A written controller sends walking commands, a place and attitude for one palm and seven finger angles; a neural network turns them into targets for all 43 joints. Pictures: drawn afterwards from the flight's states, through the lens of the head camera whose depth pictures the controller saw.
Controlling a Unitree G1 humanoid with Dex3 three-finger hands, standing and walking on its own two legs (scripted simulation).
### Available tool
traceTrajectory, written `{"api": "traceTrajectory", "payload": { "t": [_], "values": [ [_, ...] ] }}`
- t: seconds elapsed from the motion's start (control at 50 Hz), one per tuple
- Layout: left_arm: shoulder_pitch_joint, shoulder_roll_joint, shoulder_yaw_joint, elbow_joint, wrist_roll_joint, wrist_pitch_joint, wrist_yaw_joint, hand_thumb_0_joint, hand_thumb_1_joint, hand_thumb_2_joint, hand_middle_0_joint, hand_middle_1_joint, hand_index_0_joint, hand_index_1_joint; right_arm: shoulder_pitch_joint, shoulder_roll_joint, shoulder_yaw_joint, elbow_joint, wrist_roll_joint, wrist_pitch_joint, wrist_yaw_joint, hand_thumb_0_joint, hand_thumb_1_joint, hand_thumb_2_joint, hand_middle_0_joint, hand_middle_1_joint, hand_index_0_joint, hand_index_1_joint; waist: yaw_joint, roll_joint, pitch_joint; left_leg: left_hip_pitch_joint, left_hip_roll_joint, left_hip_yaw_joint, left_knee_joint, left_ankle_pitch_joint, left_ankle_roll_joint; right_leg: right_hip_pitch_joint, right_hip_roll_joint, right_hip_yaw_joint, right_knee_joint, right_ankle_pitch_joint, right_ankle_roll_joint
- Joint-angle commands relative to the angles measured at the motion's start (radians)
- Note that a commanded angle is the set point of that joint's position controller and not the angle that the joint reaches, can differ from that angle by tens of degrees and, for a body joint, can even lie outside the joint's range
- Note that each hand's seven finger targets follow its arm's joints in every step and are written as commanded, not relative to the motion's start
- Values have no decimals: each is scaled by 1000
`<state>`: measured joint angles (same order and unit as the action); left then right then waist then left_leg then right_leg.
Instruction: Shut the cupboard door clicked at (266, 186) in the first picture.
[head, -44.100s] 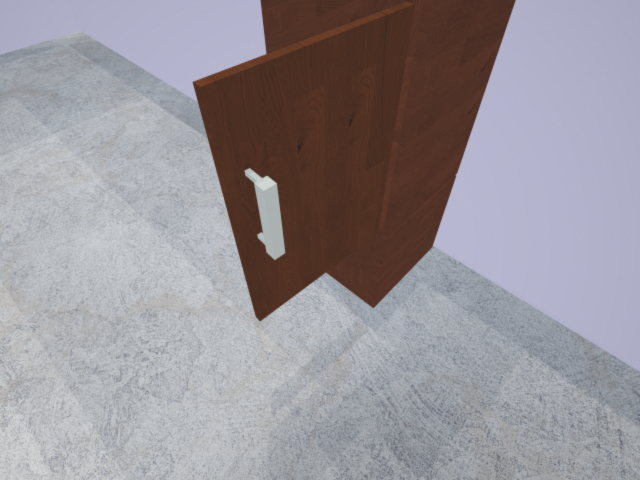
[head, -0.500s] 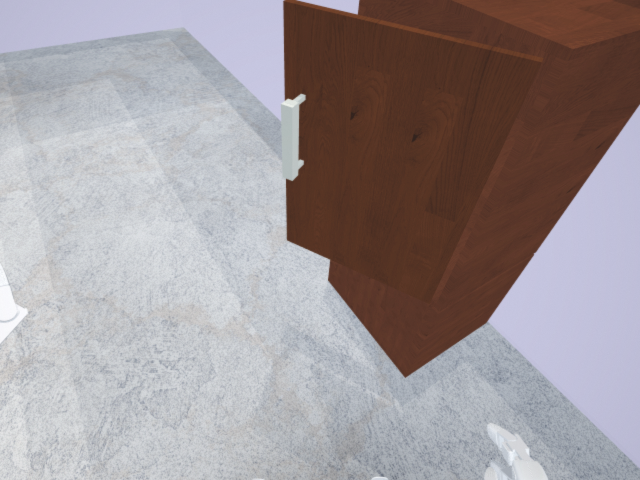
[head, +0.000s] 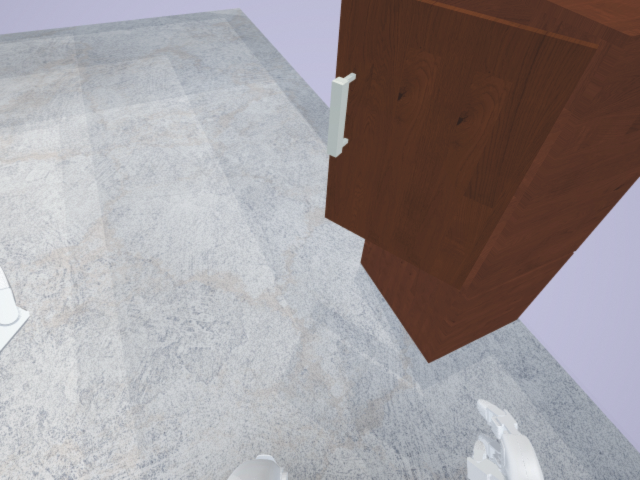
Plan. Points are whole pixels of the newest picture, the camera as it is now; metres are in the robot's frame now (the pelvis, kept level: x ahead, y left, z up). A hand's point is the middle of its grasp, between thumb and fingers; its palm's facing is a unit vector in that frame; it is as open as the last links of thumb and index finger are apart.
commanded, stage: step back with the hand held close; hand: left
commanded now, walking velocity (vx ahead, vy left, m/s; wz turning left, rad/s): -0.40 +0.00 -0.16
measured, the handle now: (342, 115) +0.80 +0.04 +0.03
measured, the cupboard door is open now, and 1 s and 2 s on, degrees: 29 29 29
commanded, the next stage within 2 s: stop stepping back and stand still in 0.14 s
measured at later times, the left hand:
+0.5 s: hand out of the picture +0.09 +0.26 +0.19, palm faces +0.27 -0.84 -0.47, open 7.4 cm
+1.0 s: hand out of the picture +0.06 +0.26 +0.20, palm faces +0.31 -0.82 -0.48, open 7.4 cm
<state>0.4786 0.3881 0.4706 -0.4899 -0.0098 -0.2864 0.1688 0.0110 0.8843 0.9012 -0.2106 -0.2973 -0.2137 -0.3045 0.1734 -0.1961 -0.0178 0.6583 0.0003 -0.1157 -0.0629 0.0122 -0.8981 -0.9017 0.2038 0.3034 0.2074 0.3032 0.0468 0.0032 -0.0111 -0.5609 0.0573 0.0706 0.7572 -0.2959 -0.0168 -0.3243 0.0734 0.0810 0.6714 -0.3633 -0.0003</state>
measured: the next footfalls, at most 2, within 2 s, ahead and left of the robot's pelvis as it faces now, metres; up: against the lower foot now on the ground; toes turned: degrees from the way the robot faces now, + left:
left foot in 0.12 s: +0.05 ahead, +0.10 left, +0.00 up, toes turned +2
right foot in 0.46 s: -0.15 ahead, -0.03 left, +0.00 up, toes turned -16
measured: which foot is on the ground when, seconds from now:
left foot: up 0.00-0.10, down 0.12-0.46, up 0.48-0.64, down 0.66-0.88, up 0.90-1.00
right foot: down 0.00-0.12, up 0.14-0.44, down 0.46-1.00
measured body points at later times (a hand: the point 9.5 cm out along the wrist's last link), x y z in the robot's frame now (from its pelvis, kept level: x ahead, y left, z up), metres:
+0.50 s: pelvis -0.15 +0.03 +0.02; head -0.15 +0.06 +0.46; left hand +0.07 +0.30 +0.22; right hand -0.03 -0.23 -0.05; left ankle -0.01 +0.11 -0.70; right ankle -0.22 -0.06 -0.72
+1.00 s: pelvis -0.17 +0.04 +0.02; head -0.20 +0.03 +0.47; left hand +0.04 +0.30 +0.23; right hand -0.09 -0.21 -0.09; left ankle -0.12 +0.16 -0.66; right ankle -0.19 -0.02 -0.72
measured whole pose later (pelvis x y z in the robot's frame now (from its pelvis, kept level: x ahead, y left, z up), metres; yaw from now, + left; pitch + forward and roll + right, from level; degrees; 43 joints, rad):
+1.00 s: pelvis -0.17 +0.04 +0.02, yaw -12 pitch -1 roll +1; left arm 0.56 0.41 0.41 -0.44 -0.02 -0.21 0.17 0.01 0.88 0.90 -0.21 -0.30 -0.22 -0.31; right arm 0.30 -0.18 0.03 0.69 -0.02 -0.07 -0.05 0.01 -0.90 -0.90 0.21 0.30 0.21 0.30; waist 0.00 0.01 -0.07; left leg -0.49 0.02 0.04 0.97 -0.36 -0.02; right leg -0.22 0.03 -0.09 0.53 -0.30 -0.09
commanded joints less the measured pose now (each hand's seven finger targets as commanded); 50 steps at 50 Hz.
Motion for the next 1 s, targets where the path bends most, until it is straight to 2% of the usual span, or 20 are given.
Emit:
{"api": "traceTrajectory", "payload": {
  "t": [0.0, 0.06, 0.1, 0.14, 0.22, 0.3, 0.36, 0.4, 0.44, 0.46, 0.5, 0.6, 0.62, 0.66, 0.7, 0.82, 0.84, 0.86, 0.88, 0.98],
  "values": [
    [-123, 250, 61, -161, 11, 11, 25, 0, 900, 900, -200, -300, -200, -300, -113, -83, -24, -178, 1, -17, -30, 0, -900, -900, 200, 300, 200, 300, -46, -224, -124, 114, -46, -70, 99, -152, -24, 41, -349, 308, -227, 962, -153],
    [-141, 243, 49, -228, -6, 8, 12, 0, 900, 900, -200, -300, -200, -300, -100, -114, -17, -176, 12, 17, -44, 0, -900, -900, 200, 300, 200, 300, -66, 11, -155, 331, -19, -15, -340, 341, -18, 34, -162, 92, -83, 831, -32],
    [-83, 248, 82, -277, -17, -8, -7, 0, 900, 900, -200, -300, -200, -300, -70, -132, -48, -196, 17, -4, -22, 0, -900, -900, 200, 300, 200, 300, -30, 189, -276, 460, 246, -153, -396, 840, 77, -2, -27, 11, 109, 92, 19],
    [-21, 233, 94, -278, -45, 2, -24, 0, 900, 900, -200, -300, -200, -300, -75, -134, -53, -218, -12, -23, -1, 0, -900, -900, 200, 300, 200, 300, -28, 269, -260, 355, 330, -201, -430, 719, 124, -32, -5, -24, 347, -186, 22],
    [19, 187, 64, -313, -50, 27, -24, 0, 900, 900, -200, -300, -200, -300, -68, -126, -47, -195, -3, -35, 21, 0, -900, -900, 200, 300, 200, 300, -42, 200, -222, 447, 295, -96, -431, 696, 116, -89, -17, -92, 298, -112, 32],
    [60, 185, 65, -253, -64, 83, -10, 0, 900, 900, -200, -300, -200, -300, -59, -127, -20, -231, 1, -23, 13, 0, -900, -900, 200, 300, 200, 300, -55, 229, -104, 233, 238, -118, -640, -212, 77, 60, -7, -175, 77, -136, 19],
    [91, 219, 86, -238, -70, 107, -3, 0, 900, 900, -200, -300, -200, -300, -44, -133, -16, -252, -3, -9, -3, 0, -900, -900, 200, 300, 200, 300, -55, 247, -88, 108, 131, -39, -645, -411, -23, 289, 40, -265, -208, -115, -15],
    [104, 258, 101, -278, -61, 109, -3, 0, 900, 900, -200, -300, -200, -300, -31, -120, -12, -252, -8, 9, -3, 0, -900, -900, 200, 300, 200, 300, -67, 95, -112, 155, 17, 47, -339, -258, -36, 229, -112, -119, -388, -85, -87],
    [17, 360, 167, -341, -59, 83, 18, 0, 900, 900, -200, -300, -200, -300, -3, -131, -6, -205, -20, 21, -3, 0, -900, -900, 200, 300, 200, 300, -57, -133, -115, 152, -8, -21, 105, -35, -7, 14, -426, 208, -523, -83, -224],
    [-3, 329, 154, -277, -55, 77, 28, 0, 900, 900, -200, -300, -200, -300, 9, -125, -7, -193, -14, 11, -1, 0, -900, -900, 200, 300, 200, 300, -51, -194, -104, 59, -5, -64, 201, -59, -11, 34, -453, 243, -528, -135, -243],
    [-13, 223, 59, -190, -45, 93, 29, 0, 900, 900, -200, -300, -200, -300, 2, -144, -26, -177, 4, 4, -15, 0, -900, -900, 200, 300, 200, 300, -71, -152, 14, 16, 16, -103, 231, -53, -6, -32, -378, 189, -499, -226, -201],
    [-209, 219, 4, -134, 0, 69, 38, 0, 900, 900, -200, -300, -200, -300, -8, -147, -17, -134, -10, -18, -56, 0, -900, -900, 200, 300, 200, 300, -85, -17, 90, 316, -9, 26, -172, -85, 27, -186, -260, -3, -345, -337, -123],
    [-204, 215, 4, -139, -1, 65, 39, 0, 900, 900, -200, -300, -200, -300, 7, -156, -19, -138, -9, -25, -61, 0, -900, -900, 200, 300, 200, 300, -88, 70, 94, 322, 12, -31, -270, -166, 47, -179, -214, -21, -246, -318, -107],
    [-149, 220, 46, -209, -10, 45, 42, 0, 900, 900, -200, -300, -200, -300, 8, -179, -23, -167, -2, -41, -58, 0, -900, -900, 200, 300, 200, 300, -77, 324, 54, 365, 232, -425, -519, -305, 150, -211, -36, -154, 109, -158, -26],
    [-69, 264, 102, -220, -11, 30, 30, 0, 900, 900, -200, -300, -200, -300, -10, -133, -11, -160, -20, -51, -51, 0, -900, -900, 200, 300, 200, 300, -72, 275, 24, 182, 292, -557, -672, -536, 158, -115, -48, -88, 331, -139, -19],
    [75, 213, 87, -189, -12, 63, 21, 0, 900, 900, -200, -300, -200, -300, -17, -135, -15, -165, -16, -20, -21, 0, -900, -900, 200, 300, 200, 300, -59, 173, -18, -73, 115, -92, -421, -404, 60, 331, -49, -177, -155, -85, -43],
    [70, 233, 104, -171, -8, 66, 23, 0, 900, 900, -200, -300, -200, -300, -9, -128, -19, -170, -17, -7, -19, 0, -900, -900, 200, 300, 200, 300, -59, 43, -6, -116, 52, -42, -194, -341, 42, 306, -146, -1, -285, -166, -93],
    [59, 262, 129, -155, -12, 68, 27, 0, 900, 900, -200, -300, -200, -300, 4, -114, -20, -170, -15, 2, -15, 0, -900, -900, 200, 300, 200, 300, -55, -169, -6, -146, -28, 2, 92, -211, 22, 227, -347, 345, -464, -296, -188],
    [1, 279, 142, -173, -20, 51, 36, 0, 900, 900, -200, -300, -200, -300, 1, -131, -18, -171, -23, -8, -11, 0, -900, -900, 200, 300, 200, 300, -53, -168, -4, -156, -35, -36, 244, -169, 9, 196, -453, 462, -511, -147, -244],
    [-93, 209, 48, -62, -15, 31, 23, 0, 900, 900, -200, -300, -200, -300, -6, -122, -10, -134, -13, -5, -20, 0, -900, -900, 200, 300, 200, 300, -71, -81, 47, -3, 8, -53, 170, -21, 0, 48, -341, 128, -441, 73, -165]
  ]
}}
